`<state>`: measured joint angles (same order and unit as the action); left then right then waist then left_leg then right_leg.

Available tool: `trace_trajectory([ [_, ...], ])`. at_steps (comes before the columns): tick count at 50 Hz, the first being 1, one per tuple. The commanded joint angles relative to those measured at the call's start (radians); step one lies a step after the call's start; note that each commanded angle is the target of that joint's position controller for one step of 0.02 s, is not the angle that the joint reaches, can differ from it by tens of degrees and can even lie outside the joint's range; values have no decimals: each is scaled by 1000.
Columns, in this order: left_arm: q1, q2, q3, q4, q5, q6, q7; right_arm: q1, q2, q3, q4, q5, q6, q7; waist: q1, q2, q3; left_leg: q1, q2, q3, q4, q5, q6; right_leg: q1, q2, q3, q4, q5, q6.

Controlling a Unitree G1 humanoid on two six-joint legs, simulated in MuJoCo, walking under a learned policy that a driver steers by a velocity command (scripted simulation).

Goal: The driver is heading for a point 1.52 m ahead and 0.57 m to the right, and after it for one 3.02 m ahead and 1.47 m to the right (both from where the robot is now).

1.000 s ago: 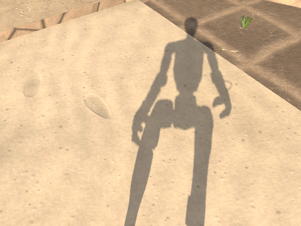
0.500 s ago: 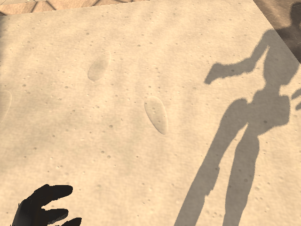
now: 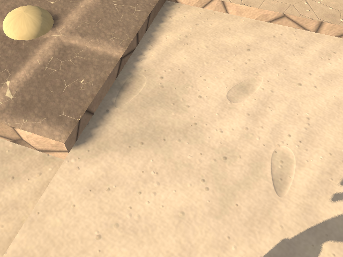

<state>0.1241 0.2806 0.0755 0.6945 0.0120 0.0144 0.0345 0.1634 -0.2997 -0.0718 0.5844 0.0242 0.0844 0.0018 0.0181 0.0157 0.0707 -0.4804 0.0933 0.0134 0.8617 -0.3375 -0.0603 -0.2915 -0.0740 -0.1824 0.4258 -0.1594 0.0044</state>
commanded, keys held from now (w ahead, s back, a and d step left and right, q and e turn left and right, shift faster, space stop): e+shift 0.54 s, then w+e+shift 0.46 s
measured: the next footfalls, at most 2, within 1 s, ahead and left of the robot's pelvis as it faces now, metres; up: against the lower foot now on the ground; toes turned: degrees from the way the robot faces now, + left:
left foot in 0.06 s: +0.04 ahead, +0.14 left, +0.00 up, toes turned +6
right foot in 0.56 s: +0.03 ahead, -0.11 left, +0.00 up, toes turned -20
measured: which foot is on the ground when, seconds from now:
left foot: up 0.00-0.04, down 0.06-0.56, up 0.58-1.00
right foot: down 0.00-0.06, up 0.08-0.54, down 0.56-1.00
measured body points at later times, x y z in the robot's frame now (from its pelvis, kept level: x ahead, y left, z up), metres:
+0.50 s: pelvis +0.01 +0.02 +0.00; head +0.05 +0.00 +0.44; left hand +0.20 +0.27 -0.11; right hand +0.14 -0.27 -0.11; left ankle +0.00 +0.13 -0.74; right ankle -0.01 -0.10 -0.71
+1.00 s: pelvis +0.19 -0.06 -0.01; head +0.19 -0.10 +0.44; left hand +0.39 +0.16 -0.09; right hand +0.24 -0.41 -0.07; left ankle +0.35 +0.00 -0.73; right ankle -0.01 -0.09 -0.74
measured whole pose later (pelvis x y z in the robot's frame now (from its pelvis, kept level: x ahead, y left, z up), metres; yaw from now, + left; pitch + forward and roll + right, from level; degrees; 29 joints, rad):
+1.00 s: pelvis +0.19 -0.06 -0.01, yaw -38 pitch +4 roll +2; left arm 0.44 0.30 0.07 0.65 -0.05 -0.02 0.03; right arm 0.00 -0.30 -0.08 0.68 0.04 -0.13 0.04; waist 0.08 0.02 -0.03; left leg -0.47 -0.03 -0.09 0.49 -0.14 -0.06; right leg -0.05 0.04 0.31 0.44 -0.45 -0.04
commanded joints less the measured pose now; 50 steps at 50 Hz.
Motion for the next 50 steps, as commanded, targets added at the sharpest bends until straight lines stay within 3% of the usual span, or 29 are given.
trace_trajectory([
  [1,-17,183,55,-45,-27,-19,-13,16,-82,-35,-68,-8,-5,11,-17,-174,-181,138,-46,51,-215,17,53,140,-241,147,-65,173,-173],
  [2,-14,169,50,-31,-42,-17,-16,71,-75,-37,-43,-13,-7,11,-46,-154,-187,244,-81,61,-357,87,86,101,-219,128,-1,186,-141],
  [3,41,124,35,-1,-45,-17,-25,131,-103,-46,-16,-16,-11,5,-54,-71,-184,398,-76,5,-473,226,125,-13,-171,77,101,109,-73],
  [4,60,44,1,-29,9,-20,-43,163,-202,-60,-18,-21,-20,-11,-19,246,-204,590,197,-338,-478,616,216,-286,-47,-13,394,-349,30],
  [5,11,70,11,-52,11,-20,-33,101,-216,-54,-43,-59,-37,-15,-47,290,-235,454,356,-417,-487,681,396,-383,5,89,581,-513,66],
  [6,-37,114,21,-35,-12,-11,-26,78,-119,-24,-36,-76,-58,-10,-78,173,-234,382,284,-306,-511,595,377,-316,-20,172,649,-459,59],
  [7,-2,96,20,-11,-30,-2,-24,29,-77,-9,-5,-74,-74,-8,-37,166,-198,342,216,-204,-516,507,315,-294,-14,194,642,-392,49],
  [9,68,107,29,48,-27,19,-12,-47,-52,0,14,-57,-91,-15,-13,166,-157,298,165,-85,-518,500,258,-253,15,227,678,-261,69],
  [11,70,148,45,34,-39,25,-8,-66,-75,-5,15,-60,-90,-35,-7,162,-128,301,178,-48,-533,518,266,-274,43,210,742,-223,88],
  [12,60,146,45,23,-43,28,-6,-64,-76,-6,18,-59,-84,-44,-14,143,-121,334,195,-47,-535,489,270,-309,35,208,733,-215,93],
  [16,17,86,23,-28,-36,43,-19,-44,-81,-14,40,-55,-69,-66,-48,113,-105,414,247,-35,-542,411,280,-344,-15,185,599,-212,106],
  [19,14,67,15,-64,-32,49,-37,-53,-104,-29,50,-51,-67,-61,-51,107,-108,407,272,1,-536,443,291,-289,-31,150,509,-240,88],
  [22,27,72,19,-91,-33,56,-53,-70,-126,-44,58,-37,-69,-47,-40,111,-120,402,288,49,-503,535,278,-220,-22,105,422,-250,54],
  [26,69,79,35,-112,-39,77,-67,-97,-138,-58,72,-1,-74,-24,4,107,-147,397,284,131,-375,560,191,-75,16,51,208,-155,-17],
  [27,119,97,47,-101,-38,76,-59,-69,-121,-58,94,6,-73,-17,27,64,-161,345,242,180,-273,516,137,36,48,59,100,-41,-51],
  [28,231,174,81,-73,-44,68,-38,-43,-88,-54,101,-6,-76,-10,59,-88,-202,173,152,234,-57,250,70,241,19,194,29,125,-127],
  [29,329,332,120,-62,-52,47,-28,-149,-19,-29,4,-47,-93,-10,73,-380,-202,-266,-42,222,276,-329,-17,456,-209,684,-35,18,-332],
  [30,369,287,99,-72,-34,-1,-49,-226,-41,-30,-13,-35,-118,-2,136,-239,-275,-421,-83,-59,411,-339,6,481,-297,933,-185,-455,-420],
  [31,333,236,78,-67,-35,-32,-52,-275,-82,-41,-24,5,-143,11,123,-173,-166,-493,-49,-104,399,-245,51,435,-294,903,-255,-708,-379],
  [32,263,209,65,-79,-43,-47,-47,-261,-105,-50,-12,10,-163,14,73,-128,-100,-479,-36,-107,343,-159,76,360,-269,858,-259,-697,-333],
  [33,205,184,51,-94,-51,-49,-39,-230,-125,-57,10,-9,-176,12,35,-107,-69,-442,-24,-111,270,-75,77,304,-230,785,-254,-618,-300],
  [34,172,170,42,-105,-45,-50,-27,-202,-125,-60,24,-23,-188,12,7,-119,-63,-368,-21,-111,195,10,73,249,-185,711,-259,-543,-275],
  [37,209,178,39,-112,-32,-60,-6,-196,-89,-52,47,-26,-204,18,6,-89,-72,-269,-71,-83,36,188,30,208,-114,613,-255,-362,-254],
  [40,249,193,42,-107,-38,-63,3,-227,-62,-37,44,-16,-206,20,15,-134,-46,-195,-111,-82,-123,259,-8,134,-79,579,-245,-303,-244],
  [44,275,193,41,-103,-55,-58,3,-306,-57,-24,12,0,-217,30,46,-183,-4,-98,-136,-84,-268,246,-34,58,-55,594,-212,-281,-229],
  [48,237,181,36,-117,-64,-53,-2,-271,-112,-39,2,19,-237,35,15,-225,-15,70,-124,-110,-355,200,-14,53,-70,686,-155,-256,-207],
  [49,217,168,31,-124,-61,-51,-4,-217,-135,-50,12,24,-242,33,-19,-234,-32,151,-116,-102,-380,185,2,40,-70,694,-118,-198,-195],
  [50,198,142,21,-134,-50,-51,-8,-95,-165,-68,42,24,-244,25,-80,-229,-94,315,-113,-86,-399,181,27,5,-35,670,-16,-88,-169],
])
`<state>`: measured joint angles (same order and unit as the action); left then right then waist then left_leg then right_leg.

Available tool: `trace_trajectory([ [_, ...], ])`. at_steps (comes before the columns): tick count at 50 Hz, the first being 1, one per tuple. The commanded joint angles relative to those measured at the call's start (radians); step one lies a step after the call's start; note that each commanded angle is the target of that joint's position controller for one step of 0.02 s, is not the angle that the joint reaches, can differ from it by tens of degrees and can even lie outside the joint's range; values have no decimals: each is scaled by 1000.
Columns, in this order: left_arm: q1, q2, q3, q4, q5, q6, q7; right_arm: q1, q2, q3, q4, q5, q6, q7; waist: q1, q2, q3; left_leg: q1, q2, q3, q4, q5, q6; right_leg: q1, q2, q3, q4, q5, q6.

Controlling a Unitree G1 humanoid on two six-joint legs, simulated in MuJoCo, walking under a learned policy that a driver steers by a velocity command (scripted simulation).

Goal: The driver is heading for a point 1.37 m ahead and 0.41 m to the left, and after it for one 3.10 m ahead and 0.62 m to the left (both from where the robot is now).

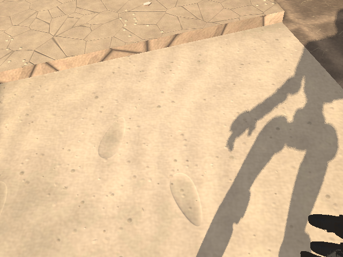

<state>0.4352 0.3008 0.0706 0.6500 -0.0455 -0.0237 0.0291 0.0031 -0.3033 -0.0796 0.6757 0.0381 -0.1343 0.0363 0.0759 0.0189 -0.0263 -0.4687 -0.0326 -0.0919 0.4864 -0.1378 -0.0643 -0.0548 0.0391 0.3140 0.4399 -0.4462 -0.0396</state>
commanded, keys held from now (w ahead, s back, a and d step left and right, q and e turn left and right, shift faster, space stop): w+e+shift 0.04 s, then w+shift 0.02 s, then w+q+shift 0.94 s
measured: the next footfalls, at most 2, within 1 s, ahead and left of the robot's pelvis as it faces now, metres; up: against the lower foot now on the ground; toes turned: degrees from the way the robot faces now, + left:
left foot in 0.02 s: +0.13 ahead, +0.15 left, +0.00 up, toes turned -9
right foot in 0.42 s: +0.48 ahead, -0.19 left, +0.00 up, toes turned +2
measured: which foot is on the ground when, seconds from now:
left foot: up 0.00-0.00, down 0.02-0.42, up 0.44-0.84, down 0.86-1.00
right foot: down 0.00-0.02, up 0.04-0.40, down 0.42-0.86, up 0.88-1.00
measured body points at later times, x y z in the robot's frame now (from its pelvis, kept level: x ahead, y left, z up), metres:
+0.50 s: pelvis +0.37 -0.05 -0.02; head +0.40 -0.05 +0.43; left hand +0.60 +0.19 -0.07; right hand +0.34 -0.31 -0.15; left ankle +0.17 +0.11 -0.63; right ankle +0.44 -0.18 -0.73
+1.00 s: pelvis +0.78 +0.08 -0.01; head +0.80 +0.10 +0.43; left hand +0.83 +0.38 -0.10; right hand +0.97 -0.14 -0.12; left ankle +0.81 +0.12 -0.73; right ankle +0.81 -0.14 -0.62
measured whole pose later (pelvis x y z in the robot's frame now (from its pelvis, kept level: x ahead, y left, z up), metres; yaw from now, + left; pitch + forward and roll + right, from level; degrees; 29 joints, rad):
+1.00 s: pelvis +0.78 +0.08 -0.01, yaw +31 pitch -2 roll -1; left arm 0.12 0.26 0.01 0.64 -0.01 -0.15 0.00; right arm 0.37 -0.31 -0.06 0.71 0.01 -0.05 0.05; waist -0.04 -0.01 0.10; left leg -0.35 -0.16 0.01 0.65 -0.26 0.17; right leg -0.42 -0.05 0.15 1.32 -0.34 -0.01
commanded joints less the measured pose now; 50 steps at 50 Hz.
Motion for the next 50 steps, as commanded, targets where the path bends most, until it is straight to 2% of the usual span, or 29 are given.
trace_trajectory([
  [1,-135,75,8,-106,31,-16,-11,275,-203,-79,-9,4,-26,-21,-232,-169,-143,594,107,-60,3,-68,75,-349,-77,91,254,228,-80],
  [2,-100,-37,-25,-154,37,-24,-11,456,-268,-84,12,-37,-16,-23,-230,143,-316,919,344,-480,-96,-499,174,-630,45,-40,638,-102,-30],
  [3,-13,1,-28,-170,-33,-37,-5,417,-268,-79,19,-51,-18,-2,-164,389,-277,913,457,-854,-233,-784,259,-838,-6,-105,887,-94,-15],
  [4,-56,76,-17,-131,-33,-37,-3,347,-167,-54,-1,-42,-13,-1,-184,264,-135,800,418,-745,-245,-756,251,-886,-60,-132,962,27,-12],
  [6,-204,76,-18,-134,17,-54,-14,388,-110,-34,43,-48,10,-14,-196,61,4,614,319,-470,-235,-447,248,-848,-94,-169,930,118,-27],
  [9,-279,13,-36,-167,13,-68,-38,405,-25,8,78,-45,13,-10,-128,103,97,462,247,-355,-291,-306,285,-803,-124,-187,791,133,-37],
  [11,-321,-3,-49,-187,28,-76,-51,395,-32,12,79,-19,21,-19,-97,84,135,392,247,-339,-324,-238,311,-811,-141,-219,670,131,-9],
  [14,-429,-2,-63,-220,43,-104,-77,362,-115,-7,64,-5,26,-41,-98,55,156,227,213,-229,-360,-98,289,-611,-114,-259,369,297,40],
  [18,-430,67,-28,-204,16,-113,-78,428,-153,-8,84,5,27,-41,-69,78,110,192,238,-184,-331,103,238,-250,-44,-288,185,405,43],
  [20,-221,135,19,-159,14,-104,-53,448,-159,-2,94,-15,36,-37,68,83,-47,171,166,-99,29,459,176,69,-9,-325,174,322,7],
  [21,-6,166,39,-125,18,-91,-33,414,-134,9,63,-37,31,-34,183,73,-178,-34,123,-95,331,360,135,375,-121,-234,232,245,-18],
  [22,98,265,52,-94,56,-82,-31,550,47,54,30,-22,20,-39,94,-273,-396,-236,25,-48,745,-305,102,595,-429,284,67,-200,-134],
  [23,105,219,43,-84,54,-85,-43,544,2,51,19,37,15,-46,93,-372,-405,-344,36,-93,926,-318,110,546,-471,623,-169,-455,-171],
  [24,30,157,28,-64,39,-84,-39,436,-42,35,1,59,24,-54,81,-289,-187,-463,82,-47,1008,-246,106,429,-451,492,-192,-401,-153],
  [26,-64,71,9,-28,58,-78,-40,317,-36,34,-10,12,44,-51,26,-102,-2,-408,162,-12,954,-151,115,150,-386,173,-178,-36,-133],
  [27,-113,37,3,-14,74,-82,-40,332,-17,31,-16,10,62,-40,-31,-148,34,-348,191,-32,914,-131,112,45,-364,70,-194,66,-132],
  [29,-192,-8,-1,12,55,-88,-40,308,24,35,-28,22,106,-26,-83,-156,102,-322,225,-34,861,-170,110,-60,-344,-113,-245,207,-106],
  [33,-262,60,18,30,51,-104,-23,228,16,42,-77,-8,121,-7,-130,-77,172,-321,228,5,685,37,97,-135,-305,-374,-323,384,-80],
  [37,-196,164,42,60,45,-101,-17,77,-24,39,-107,-13,103,32,-81,21,190,-153,140,167,355,244,150,-56,-254,-549,-351,586,-40],
  [39,-173,234,56,65,40,-84,-20,98,-83,15,-115,2,104,35,-120,-49,123,-42,49,251,322,178,185,74,-272,-565,-219,1116,-29],
  [41,-197,289,70,47,28,-53,-21,316,-174,-30,-77,20,121,28,-256,-139,-11,213,-29,286,341,12,232,103,-294,-562,132,1513,-29],
  [42,-239,276,65,28,27,-52,-21,561,-248,-71,-8,12,134,18,-376,-110,-118,556,-43,237,276,34,278,-59,-271,-541,447,1456,-17],
  [43,-227,132,23,35,40,-70,-25,622,-274,-78,41,23,146,0,-348,100,-51,732,16,67,240,26,317,-357,-109,-510,899,407,39],
  [44,-64,-19,-29,-37,49,-115,-37,480,-337,-61,-27,-5,123,6,-113,410,-175,899,176,-488,79,-153,495,-702,38,-322,1234,-190,54],
  [45,-158,109,-22,-85,22,-156,-41,462,-266,-53,-81,-17,99,12,-184,234,-300,920,286,-803,-192,-535,529,-793,13,-154,1195,-74,16],
  [46,-285,159,-8,-105,-7,-168,-35,454,-231,-48,-75,-24,74,12,-186,70,-133,764,286,-814,-288,-603,467,-817,-22,-165,1093,17,-5],
  [47,-307,137,-13,-101,4,-167,-24,399,-214,-41,-71,-27,53,17,-124,-89,-38,583,265,-753,-288,-532,427,-755,-63,-159,984,87,-6],
  [48,-286,117,-16,-82,31,-155,-16,336,-195,-34,-79,-32,42,16,-72,-123,7,436,221,-654,-258,-415,412,-667,-95,-147,910,126,7],
  [50,-244,123,-6,-63,47,-122,-18,275,-152,-20,-89,-35,39,0,-22,-60,60,265,133,-490,-265,-272,408,-571,-125,-138,794,156,46],
])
